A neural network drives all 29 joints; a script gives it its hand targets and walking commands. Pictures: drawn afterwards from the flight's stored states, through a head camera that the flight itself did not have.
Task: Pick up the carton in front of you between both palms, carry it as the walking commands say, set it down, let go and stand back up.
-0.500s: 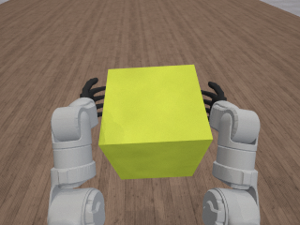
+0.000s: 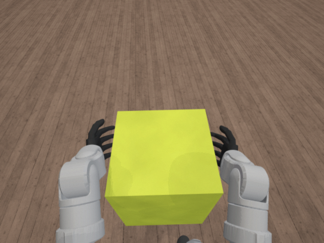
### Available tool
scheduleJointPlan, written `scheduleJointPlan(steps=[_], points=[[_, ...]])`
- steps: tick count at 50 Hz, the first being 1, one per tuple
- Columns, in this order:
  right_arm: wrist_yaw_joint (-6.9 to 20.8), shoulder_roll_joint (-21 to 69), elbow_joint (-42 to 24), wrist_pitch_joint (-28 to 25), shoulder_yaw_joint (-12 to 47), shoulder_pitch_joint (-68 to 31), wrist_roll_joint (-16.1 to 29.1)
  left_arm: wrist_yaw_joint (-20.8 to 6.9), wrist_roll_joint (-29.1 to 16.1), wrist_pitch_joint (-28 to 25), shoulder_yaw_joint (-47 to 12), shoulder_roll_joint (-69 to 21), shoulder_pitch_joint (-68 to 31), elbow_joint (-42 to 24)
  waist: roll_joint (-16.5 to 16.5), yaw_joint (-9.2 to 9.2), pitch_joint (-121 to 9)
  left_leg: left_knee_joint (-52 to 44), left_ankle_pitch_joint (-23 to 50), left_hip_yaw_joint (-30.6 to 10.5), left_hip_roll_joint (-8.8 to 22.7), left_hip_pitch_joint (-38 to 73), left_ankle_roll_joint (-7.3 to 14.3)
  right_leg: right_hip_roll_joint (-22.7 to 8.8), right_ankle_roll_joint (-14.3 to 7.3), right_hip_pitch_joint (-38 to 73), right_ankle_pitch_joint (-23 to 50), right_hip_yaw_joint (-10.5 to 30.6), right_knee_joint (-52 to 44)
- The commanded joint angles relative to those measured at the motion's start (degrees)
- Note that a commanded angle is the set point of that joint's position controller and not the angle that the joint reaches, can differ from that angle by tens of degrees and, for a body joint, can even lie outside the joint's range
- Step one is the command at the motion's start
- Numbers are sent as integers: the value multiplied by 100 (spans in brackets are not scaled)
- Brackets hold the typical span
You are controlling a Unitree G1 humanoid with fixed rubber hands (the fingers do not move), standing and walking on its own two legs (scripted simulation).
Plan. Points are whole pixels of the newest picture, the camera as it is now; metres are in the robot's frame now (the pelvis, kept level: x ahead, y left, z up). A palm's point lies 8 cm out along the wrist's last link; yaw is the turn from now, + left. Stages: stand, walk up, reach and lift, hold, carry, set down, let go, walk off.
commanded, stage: carry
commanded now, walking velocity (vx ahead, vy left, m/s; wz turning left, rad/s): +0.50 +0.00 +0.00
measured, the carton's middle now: (162, 171) +0.30 +0.00 +0.01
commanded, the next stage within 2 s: none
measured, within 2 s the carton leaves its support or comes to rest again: neither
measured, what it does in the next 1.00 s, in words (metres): walks ahead: right foot, then left foot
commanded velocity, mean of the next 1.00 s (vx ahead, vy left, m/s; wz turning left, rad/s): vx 0.50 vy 0.00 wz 0.00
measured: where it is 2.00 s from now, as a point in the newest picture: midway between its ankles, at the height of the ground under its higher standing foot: (158, 134)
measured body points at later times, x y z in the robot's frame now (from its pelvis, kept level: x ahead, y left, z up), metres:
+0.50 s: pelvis +0.34 +0.01 +0.00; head +0.30 +0.00 +0.44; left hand +0.58 +0.17 +0.12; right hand +0.59 -0.13 +0.10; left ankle +0.48 +0.15 -0.72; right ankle +0.18 -0.10 -0.74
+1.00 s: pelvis +0.68 +0.00 -0.02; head +0.64 -0.01 +0.43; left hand +0.92 +0.15 +0.09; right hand +0.92 -0.15 +0.08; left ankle +0.50 +0.14 -0.74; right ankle +0.83 -0.11 -0.74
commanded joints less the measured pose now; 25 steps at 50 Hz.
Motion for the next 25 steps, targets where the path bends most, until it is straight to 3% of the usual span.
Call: scheduleJointPlan(steps=[1, 2, 3, 4, 5, 6, 7, 8, 9, 10, 11, 12, 13, 14, 15, 16, 17, 19, 20, 21, 22, 23, 24, 25], points=[[507, 4981, -733, -69, 3865, -2108, 1430, -455, -1805, 60, -4318, -5007, -2331, -807, 749, -171, -1677, 1357, 5209, 74, 1014, 527, 382, 641, -109, 1641, 253, -792, -692], [527, 4854, -1214, -92, 3999, -2154, 1597, -505, -1967, 15, -4504, -5019, -2419, -1562, 778, -40, -2413, 2460, 4644, 341, 877, 106, 170, 504, -144, 3086, 127, -774, -898], [502, 4897, -1281, 14, 4174, -2073, 1655, -530, -1841, 110, -4281, -4876, -2006, -1515, -141, 98, -3014, 3648, 2432, 170, 748, -1283, 15, -795, -279, 4660, -1038, 687, -823], [553, 5134, -1132, 60, 4294, -2014, 1589, -490, -1456, 183, -4035, -4776, -1517, -924, -1872, -18, -3061, 4961, -541, -33, 55, -3167, -226, -2260, -865, 5649, -461, 3151, -1230], [611, 4804, -1668, 92, 4437, -1975, 1720, -536, -1574, 138, -4129, -4925, -963, -1162, -1512, 94, -2814, 5883, -900, -527, 48, -4124, -98, -2201, -1219, 5688, 89, 3304, -1292], [673, 5053, -1689, 150, 4520, -1789, 1851, -580, -1656, 149, -4169, -4900, -1211, -1533, -1318, 135, -2645, 6301, -1009, -629, 220, -4669, -40, -2107, -1343, 5660, 777, 2894, -1275], [704, 5179, -1998, 118, 4572, -2009, 1906, -583, -1456, 202, -4125, -5072, -722, -1361, -495, 137, -2649, 6155, -654, -845, 388, -4605, 15, -1994, -1209, 5371, 1244, 2659, -1276], [742, 5201, -2056, 153, 4513, -1667, 1947, -657, -1674, 202, -4268, -5225, -861, -1817, -35, 31, -2557, 5645, -247, -898, 805, -4352, 37, -1946, -1026, 4783, 697, 2186, -1483], [784, 5395, -2017, 139, 4633, -1325, 1868, -696, -1699, 190, -4292, -5303, -755, -1925, -136, 31, -2342, 5349, -91, -872, 764, -4333, -17, -1885, -872, 4521, 460, 1825, -1609], [824, 5442, -2158, 142, 4670, -1169, 1776, -769, -1721, 216, -4403, -5422, -592, -2061, -411, 22, -2142, 4739, -70, -808, 780, -4070, -103, -1684, -831, 4013, 60, 1734, -1926], [793, 5510, -1928, 168, 4530, -926, 1726, -841, -1709, 268, -4443, -5368, -548, -2060, -697, -12, -1980, 4533, 281, -544, 766, -3919, -122, -1621, -747, 3722, -176, 1047, -2025], [791, 5419, -2035, 154, 4704, -1039, 1712, -869, -1798, 269, -4472, -5342, -483, -1957, -866, 3, -1830, 4080, 393, -358, 678, -3885, -173, -1445, -726, 3556, -492, 1148, -2229], [768, 5560, -2130, 105, 4730, -1034, 1696, -966, -1967, 242, -4654, -5285, -1057, -2594, -799, -48, -1707, 3873, 678, -262, 636, -3982, -251, -1380, -671, 3516, -687, 852, -2330], [722, 5349, -2193, 132, 4720, -977, 1704, -974, -2093, 346, -4713, -5136, -670, -2253, -685, -46, -1646, 3304, 845, -290, 682, -3590, -285, -1185, -569, 3131, -698, 523, -2399], [691, 5313, -1812, 221, 4599, -737, 1565, -940, -1921, 374, -4663, -4930, -725, -2249, -632, 5, -1522, 3073, 1007, -144, 559, -3871, -276, -1092, -550, 3509, 1, 438, -2204], [644, 5137, -2099, 198, 4648, -833, 1576, -917, -1990, 391, -4620, -4887, -713, -2315, -635, -14, -1325, 2799, 1268, -30, 523, -3820, -243, -1050, -604, 3418, 251, 298, -2146], [571, 4956, -2218, 292, 4711, -848, 1496, -915, -1929, 437, -4571, -4551, -517, -2242, -850, -11, -1289, 2728, 1354, 126, 515, -3620, -234, -1082, -542, 3263, 58, 205, -2268], [486, 4452, -2245, 460, 4517, -597, 1489, -789, -2098, 614, -4549, -4176, -581, -2301, -943, -11, -731, 2253, 1663, 106, 579, -3716, -224, -1018, -568, 3097, -302, 146, -2276], [456, 4257, -2309, 546, 4525, -573, 1585, -734, -2031, 672, -4519, -3882, -532, -2300, -745, -52, -620, 2122, 1930, 203, 454, -3663, -149, -1218, -528, 3143, 4, 215, -2383], [447, 4127, -2073, 635, 4271, -390, 1520, -697, -1869, 770, -4438, -3758, -236, -2133, -753, -59, -516, 1962, 1959, 68, 580, -3607, -89, -1119, -471, 3138, 5, 47, -2234], [458, 4147, -2297, 610, 4470, -726, 1664, -613, -1847, 786, -4411, -3870, -317, -2132, -879, -55, -499, 1941, 1998, 158, 577, -3561, -71, -1099, -410, 3313, 119, -108, -2126], [468, 4099, -2302, 676, 4497, -741, 1676, -586, -1857, 795, -4299, -3889, -215, -2042, -809, 34, -442, 1793, 1962, 382, 478, -3485, -126, -1005, -448, 3239, -152, -89, -2012], [487, 4014, -2181, 711, 4376, -508, 1664, -531, -1819, 838, -4310, -3845, -287, -1976, -1000, -28, -575, 1792, 1846, 356, 386, -3195, -46, -1027, -349, 3515, 342, -206, -1760], [493, 3880, -2301, 718, 4423, -749, 1758, -521, -1777, 818, -4283, -3679, -373, -2088, -1081, -64, -424, 1563, 1508, 303, 516, -2795, -39, -1060, -267, 3129, 179, -129, -1438]])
